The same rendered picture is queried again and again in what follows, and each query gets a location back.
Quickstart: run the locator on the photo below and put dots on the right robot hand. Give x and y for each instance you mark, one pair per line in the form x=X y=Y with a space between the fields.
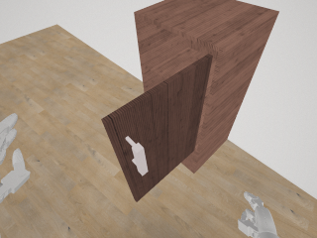
x=260 y=220

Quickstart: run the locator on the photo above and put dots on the cupboard door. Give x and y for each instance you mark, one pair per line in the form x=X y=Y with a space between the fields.
x=165 y=121

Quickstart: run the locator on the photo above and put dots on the left robot hand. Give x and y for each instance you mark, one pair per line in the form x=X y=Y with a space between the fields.
x=16 y=178

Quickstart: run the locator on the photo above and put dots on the handle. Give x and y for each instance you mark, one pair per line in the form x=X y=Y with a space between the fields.
x=139 y=156

